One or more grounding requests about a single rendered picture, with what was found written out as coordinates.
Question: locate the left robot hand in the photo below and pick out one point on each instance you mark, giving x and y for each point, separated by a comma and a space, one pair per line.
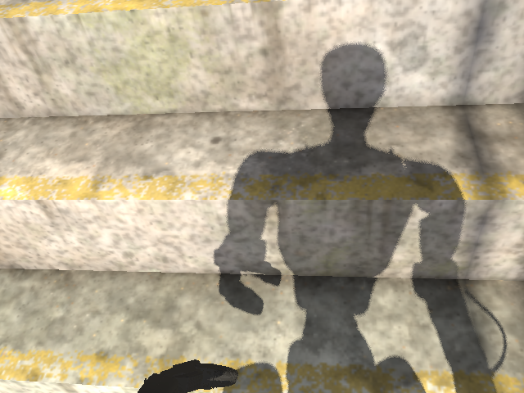
189, 376

